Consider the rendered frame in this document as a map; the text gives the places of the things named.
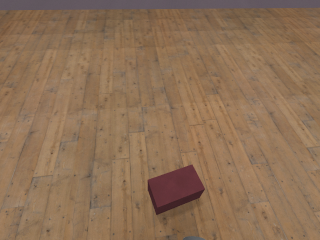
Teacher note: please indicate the carton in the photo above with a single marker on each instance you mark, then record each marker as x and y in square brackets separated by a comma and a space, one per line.
[174, 188]

